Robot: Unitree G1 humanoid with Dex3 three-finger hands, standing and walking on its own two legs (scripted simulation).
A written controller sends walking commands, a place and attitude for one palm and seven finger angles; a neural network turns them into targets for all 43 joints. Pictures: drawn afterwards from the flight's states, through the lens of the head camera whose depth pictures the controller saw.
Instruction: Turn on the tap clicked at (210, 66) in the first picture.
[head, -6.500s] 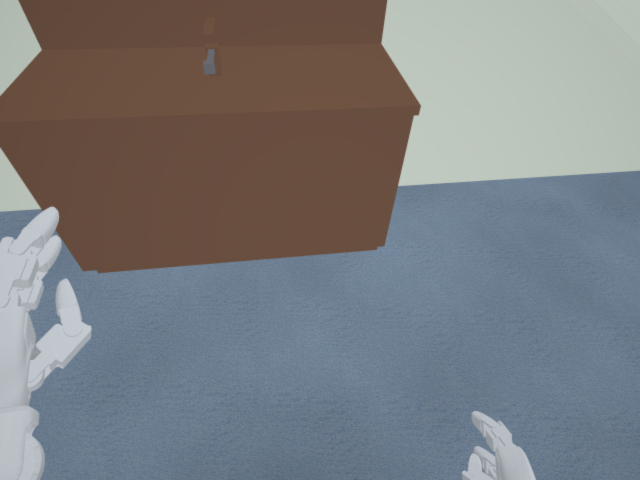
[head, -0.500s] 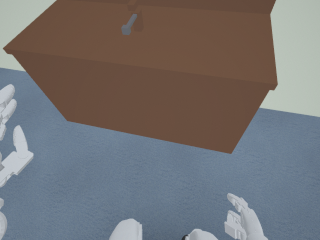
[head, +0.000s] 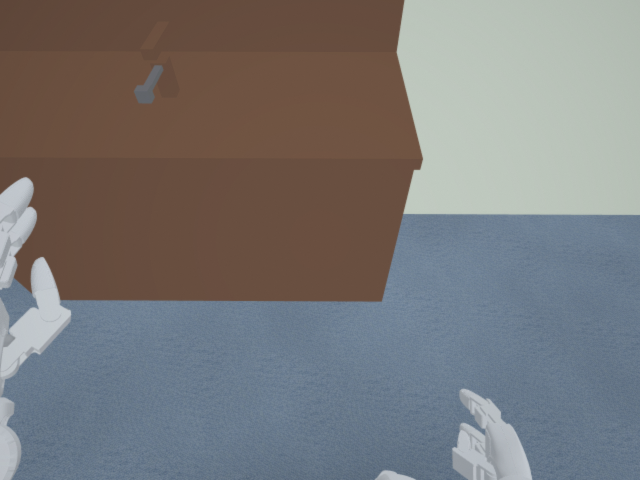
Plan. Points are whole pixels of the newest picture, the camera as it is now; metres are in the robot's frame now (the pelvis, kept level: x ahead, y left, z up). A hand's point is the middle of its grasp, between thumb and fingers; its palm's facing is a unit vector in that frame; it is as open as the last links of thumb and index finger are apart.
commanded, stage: turn to face it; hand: left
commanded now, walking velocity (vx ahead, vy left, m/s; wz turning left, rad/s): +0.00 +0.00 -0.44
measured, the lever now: (144, 94) +0.79 +0.47 +0.03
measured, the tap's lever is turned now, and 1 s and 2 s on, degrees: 0 0 0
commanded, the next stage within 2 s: take the last steps up to it in 0.44 s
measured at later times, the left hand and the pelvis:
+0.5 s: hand (148, 322) +0.21 +0.18 +0.17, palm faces +0.23 -0.87 -0.44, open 7.4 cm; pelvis -0.05 -0.03 +0.00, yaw -11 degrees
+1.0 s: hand (154, 327) +0.21 +0.17 +0.18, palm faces +0.23 -0.87 -0.44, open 7.4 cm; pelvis -0.05 -0.02 +0.00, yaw -11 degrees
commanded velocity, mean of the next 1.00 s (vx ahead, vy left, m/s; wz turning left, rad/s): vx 0.14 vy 0.07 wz -0.11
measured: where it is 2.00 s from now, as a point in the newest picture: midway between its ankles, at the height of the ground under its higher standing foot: outside the picture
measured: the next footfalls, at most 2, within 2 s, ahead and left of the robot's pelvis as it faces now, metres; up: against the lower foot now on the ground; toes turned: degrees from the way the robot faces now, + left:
right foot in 0.06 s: +0.07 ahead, -0.12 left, +0.00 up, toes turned -6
left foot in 0.44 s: +0.00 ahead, +0.09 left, +0.00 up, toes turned -5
